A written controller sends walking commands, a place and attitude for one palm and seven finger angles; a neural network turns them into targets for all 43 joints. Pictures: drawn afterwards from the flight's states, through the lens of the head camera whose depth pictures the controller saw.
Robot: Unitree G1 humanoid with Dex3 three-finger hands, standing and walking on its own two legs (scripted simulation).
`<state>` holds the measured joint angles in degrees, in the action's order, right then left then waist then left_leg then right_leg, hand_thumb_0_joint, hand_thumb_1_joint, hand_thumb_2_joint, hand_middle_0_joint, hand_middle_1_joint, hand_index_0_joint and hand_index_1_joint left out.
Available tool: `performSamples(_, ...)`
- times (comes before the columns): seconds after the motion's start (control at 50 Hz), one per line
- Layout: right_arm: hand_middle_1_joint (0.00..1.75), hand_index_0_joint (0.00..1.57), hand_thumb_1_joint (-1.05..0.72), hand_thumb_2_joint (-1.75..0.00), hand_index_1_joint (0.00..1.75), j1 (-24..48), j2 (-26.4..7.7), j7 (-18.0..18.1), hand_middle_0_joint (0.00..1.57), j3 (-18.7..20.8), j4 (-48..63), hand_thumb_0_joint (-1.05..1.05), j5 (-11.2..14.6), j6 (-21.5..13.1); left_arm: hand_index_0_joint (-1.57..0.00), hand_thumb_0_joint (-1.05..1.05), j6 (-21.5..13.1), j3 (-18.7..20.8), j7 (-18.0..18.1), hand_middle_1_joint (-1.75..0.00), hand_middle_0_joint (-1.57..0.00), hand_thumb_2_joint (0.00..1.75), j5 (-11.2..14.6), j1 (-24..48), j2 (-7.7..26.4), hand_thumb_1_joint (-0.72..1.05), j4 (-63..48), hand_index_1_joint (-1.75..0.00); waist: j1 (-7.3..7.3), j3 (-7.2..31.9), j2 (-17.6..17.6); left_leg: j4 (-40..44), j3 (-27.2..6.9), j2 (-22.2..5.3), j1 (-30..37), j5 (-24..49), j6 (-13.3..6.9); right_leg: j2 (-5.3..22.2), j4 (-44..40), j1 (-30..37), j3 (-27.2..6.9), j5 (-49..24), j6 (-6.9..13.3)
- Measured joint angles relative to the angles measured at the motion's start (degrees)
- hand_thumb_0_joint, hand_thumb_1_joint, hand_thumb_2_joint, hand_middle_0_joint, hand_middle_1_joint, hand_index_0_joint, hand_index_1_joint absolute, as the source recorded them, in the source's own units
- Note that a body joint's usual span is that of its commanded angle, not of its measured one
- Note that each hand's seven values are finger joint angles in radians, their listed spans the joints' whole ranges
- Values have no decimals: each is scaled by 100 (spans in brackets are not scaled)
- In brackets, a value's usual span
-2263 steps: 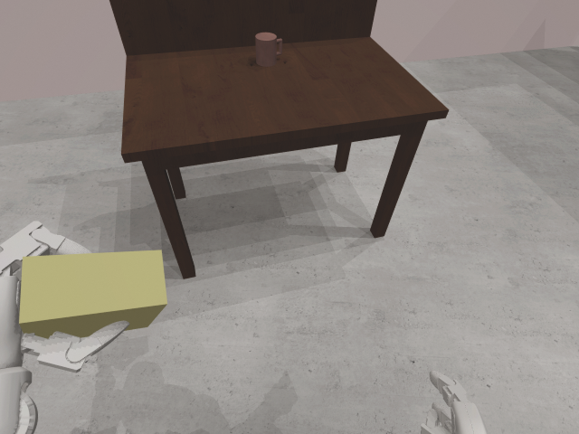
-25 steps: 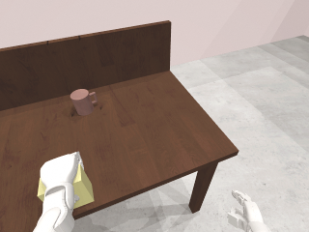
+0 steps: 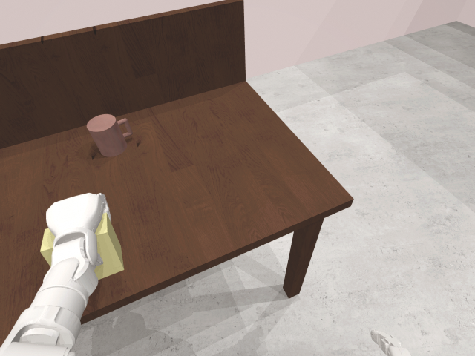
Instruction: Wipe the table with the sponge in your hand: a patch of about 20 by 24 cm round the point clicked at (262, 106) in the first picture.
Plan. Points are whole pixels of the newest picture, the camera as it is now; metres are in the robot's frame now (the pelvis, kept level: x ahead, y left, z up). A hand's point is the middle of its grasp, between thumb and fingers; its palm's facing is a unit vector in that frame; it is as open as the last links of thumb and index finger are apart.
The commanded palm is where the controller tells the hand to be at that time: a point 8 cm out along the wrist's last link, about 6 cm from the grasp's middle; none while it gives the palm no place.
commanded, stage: wipe forward along the middle lane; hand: left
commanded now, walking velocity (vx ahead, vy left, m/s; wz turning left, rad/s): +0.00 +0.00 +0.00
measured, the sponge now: (90, 257) +0.30 +0.33 -0.04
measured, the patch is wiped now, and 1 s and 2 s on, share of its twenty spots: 1.00 1.00 1.00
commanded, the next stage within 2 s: slide back across to the first lane in 0.96 s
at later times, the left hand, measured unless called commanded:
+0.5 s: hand (83, 209) +0.37 +0.35 +0.01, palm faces -0.17 +0.01 -0.98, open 9.9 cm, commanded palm +0.36 +0.35 +0.05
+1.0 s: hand (76, 194) +0.41 +0.38 +0.01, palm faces -0.15 +0.01 -0.99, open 9.9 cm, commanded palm +0.41 +0.37 +0.04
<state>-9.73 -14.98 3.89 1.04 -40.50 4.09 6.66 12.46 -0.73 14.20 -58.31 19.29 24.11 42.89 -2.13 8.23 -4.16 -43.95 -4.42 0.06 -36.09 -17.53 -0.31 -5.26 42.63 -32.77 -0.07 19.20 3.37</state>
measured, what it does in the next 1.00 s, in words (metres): stands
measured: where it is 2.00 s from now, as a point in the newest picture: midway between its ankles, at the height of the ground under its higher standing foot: outside the picture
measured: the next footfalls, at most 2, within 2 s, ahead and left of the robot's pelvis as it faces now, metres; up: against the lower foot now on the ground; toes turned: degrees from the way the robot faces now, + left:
none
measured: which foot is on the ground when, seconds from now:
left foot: down 0.00-1.00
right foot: down 0.00-1.00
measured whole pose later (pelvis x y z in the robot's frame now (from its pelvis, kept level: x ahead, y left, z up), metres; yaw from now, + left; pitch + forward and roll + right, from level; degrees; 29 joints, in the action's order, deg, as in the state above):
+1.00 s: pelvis +0.00 +0.02 -0.02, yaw -2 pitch +18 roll -4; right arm -13.8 -15.1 1.2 0.0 -40.1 4.1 4.8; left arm 5.4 5.3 14.2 -61.1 39.8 37.3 64.5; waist 2.1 9.9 -3.7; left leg -52.6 -6.6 0.2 -50.1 -20.4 -0.3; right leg -7.0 47.3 -45.3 0.4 20.2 2.4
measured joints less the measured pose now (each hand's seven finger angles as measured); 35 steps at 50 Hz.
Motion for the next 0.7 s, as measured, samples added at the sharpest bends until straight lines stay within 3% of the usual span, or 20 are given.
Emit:
performSamples(0.44, 30, 20, -91, -90, 30, -452, -103, -124, 20, -7, -41, 1, 27, -215, -86, 1, -575, 600, -9, -135, -86, 107, -9, 1256, 1127, -61, 1653, -136, 344, 43, 8, -679, -250, -102, -990, -287, -146, -300, 474, -965, 93, 45, 174)
performSamples(0.7, 30, 20, -91, -90, 30, -557, -168, -230, 20, 16, -25, 1, 6, -217, -86, 1, -843, 826, -121, -135, -86, 107, -99, 1362, 1356, -61, 1729, -136, 372, 130, 2, -811, -196, -112, -1213, -366, -66, -309, 515, -1151, 27, 129, 79)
